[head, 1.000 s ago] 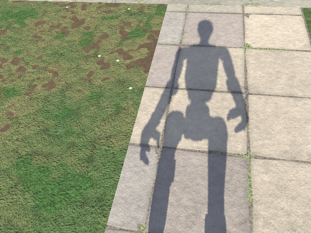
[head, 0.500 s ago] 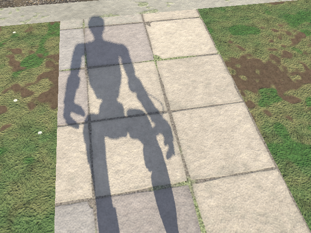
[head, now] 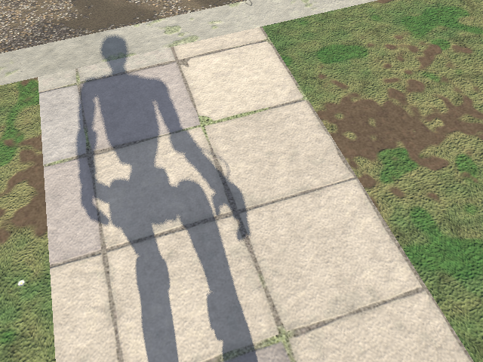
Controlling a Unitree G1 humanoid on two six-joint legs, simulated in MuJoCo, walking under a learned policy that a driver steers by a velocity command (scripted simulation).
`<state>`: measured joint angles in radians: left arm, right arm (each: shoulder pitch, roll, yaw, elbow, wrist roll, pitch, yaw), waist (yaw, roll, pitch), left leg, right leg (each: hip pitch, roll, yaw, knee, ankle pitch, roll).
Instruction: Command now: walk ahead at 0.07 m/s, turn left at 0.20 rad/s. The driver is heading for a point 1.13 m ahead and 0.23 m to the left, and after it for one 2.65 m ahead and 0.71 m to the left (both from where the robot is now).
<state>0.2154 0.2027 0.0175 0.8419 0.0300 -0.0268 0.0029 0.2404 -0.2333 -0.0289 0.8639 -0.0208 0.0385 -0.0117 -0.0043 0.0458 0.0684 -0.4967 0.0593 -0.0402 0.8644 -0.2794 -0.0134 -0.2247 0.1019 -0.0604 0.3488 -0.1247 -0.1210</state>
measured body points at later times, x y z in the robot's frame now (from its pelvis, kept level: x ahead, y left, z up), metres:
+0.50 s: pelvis +0.02 +0.04 +0.00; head +0.05 +0.07 +0.45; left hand +0.06 +0.34 -0.13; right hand +0.17 -0.21 -0.11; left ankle -0.02 +0.11 -0.74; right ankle +0.06 -0.09 -0.68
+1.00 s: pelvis +0.12 +0.04 +0.01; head +0.14 +0.02 +0.46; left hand +0.00 +0.28 -0.11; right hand +0.35 -0.15 -0.12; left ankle +0.13 +0.19 -0.69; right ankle +0.08 -0.07 -0.74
